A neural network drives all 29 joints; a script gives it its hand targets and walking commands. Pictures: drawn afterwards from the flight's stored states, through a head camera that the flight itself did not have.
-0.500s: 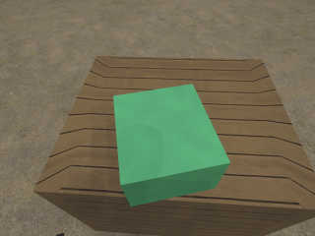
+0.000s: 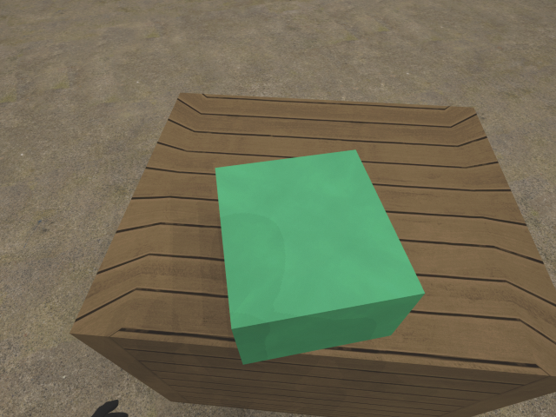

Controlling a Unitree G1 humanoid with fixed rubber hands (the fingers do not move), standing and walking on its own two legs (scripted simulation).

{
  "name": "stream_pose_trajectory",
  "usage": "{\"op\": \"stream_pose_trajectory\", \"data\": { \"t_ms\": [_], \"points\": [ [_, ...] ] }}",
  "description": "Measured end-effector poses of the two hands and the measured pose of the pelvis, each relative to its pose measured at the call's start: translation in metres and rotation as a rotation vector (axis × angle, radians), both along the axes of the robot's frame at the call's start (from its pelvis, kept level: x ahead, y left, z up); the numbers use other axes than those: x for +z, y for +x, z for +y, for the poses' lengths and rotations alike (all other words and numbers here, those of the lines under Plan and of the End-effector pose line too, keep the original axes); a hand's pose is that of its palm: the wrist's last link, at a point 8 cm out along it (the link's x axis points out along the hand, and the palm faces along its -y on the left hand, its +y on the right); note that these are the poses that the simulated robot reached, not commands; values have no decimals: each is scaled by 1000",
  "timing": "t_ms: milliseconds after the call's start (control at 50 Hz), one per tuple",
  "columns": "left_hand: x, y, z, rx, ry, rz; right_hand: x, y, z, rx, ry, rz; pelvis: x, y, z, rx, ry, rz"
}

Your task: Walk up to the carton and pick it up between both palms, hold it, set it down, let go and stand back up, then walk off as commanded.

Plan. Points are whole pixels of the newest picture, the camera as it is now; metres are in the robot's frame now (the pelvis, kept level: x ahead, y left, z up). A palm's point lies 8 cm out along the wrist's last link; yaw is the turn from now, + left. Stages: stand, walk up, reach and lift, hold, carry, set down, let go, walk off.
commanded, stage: walk up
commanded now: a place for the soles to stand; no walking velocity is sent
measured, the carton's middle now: (302, 251) +0.38 +0.00 -0.01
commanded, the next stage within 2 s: reach and lift in 0.56 s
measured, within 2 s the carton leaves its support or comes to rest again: neither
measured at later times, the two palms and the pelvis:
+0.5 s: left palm out of the picture +0.08 +0.30 -0.12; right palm out of the picture +0.09 -0.30 -0.11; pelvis +0.00 +0.00 +0.00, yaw +0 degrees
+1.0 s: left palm (109, 398) +0.15 +0.27 -0.07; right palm out of the picture +0.15 -0.31 -0.10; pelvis +0.00 -0.03 +0.00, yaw -2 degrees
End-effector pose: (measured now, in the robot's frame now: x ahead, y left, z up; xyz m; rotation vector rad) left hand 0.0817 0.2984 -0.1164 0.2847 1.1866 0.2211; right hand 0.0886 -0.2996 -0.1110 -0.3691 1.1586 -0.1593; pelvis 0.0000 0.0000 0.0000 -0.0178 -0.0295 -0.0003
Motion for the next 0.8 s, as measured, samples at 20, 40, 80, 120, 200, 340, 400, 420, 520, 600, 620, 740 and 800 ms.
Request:
{"op": "stream_pose_trajectory", "data": {
  "t_ms": [20,40,80,120,200,340,400,420,520,600,620,740,800],
  "points": [
    [0,1,0,-1,0,-2,0,0,0,0,0,0,0,0,0,0,0,0],
    [0,2,0,-1,0,-4,0,0,0,0,0,-1,0,0,0,0,0,0],
    [1,3,0,-2,0,-7,0,0,0,0,0,0,0,0,0,0,0,-1],
    [1,3,0,-2,0,-8,0,0,0,-1,0,1,0,-1,0,0,0,-1],
    [0,2,0,-1,-1,-5,0,0,0,-1,0,1,0,-1,0,0,0,-1],
    [0,2,0,-1,-2,-4,0,0,0,-1,0,2,0,0,0,0,0,-1],
    [0,2,0,-1,-2,-4,0,-1,0,-2,-1,4,0,-1,0,0,0,-1],
    [0,2,0,-1,-2,-5,0,-1,0,-3,-1,5,0,-1,0,0,0,-1],
    [0,2,0,-1,-2,-7,0,-1,0,-3,-1,4,0,-1,0,0,0,-1],
    [0,2,0,-1,-2,-7,0,-1,0,-3,-1,4,0,-1,0,0,0,-2],
    [0,4,0,8,4,10,0,1,0,7,-2,-5,0,-2,0,-3,1,1],
    [16,61,-15,-22,55,-9,-3,39,6,57,60,-124,-6,-13,-7,-14,12,24],
    [33,94,-28,-60,53,-95,1,55,4,74,76,-180,-7,-12,-13,-18,14,29]
  ]
}}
